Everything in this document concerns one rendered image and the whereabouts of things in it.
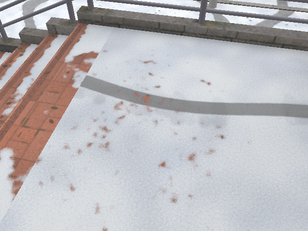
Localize stairs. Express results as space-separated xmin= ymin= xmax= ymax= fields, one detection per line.
xmin=0 ymin=33 xmax=68 ymax=126

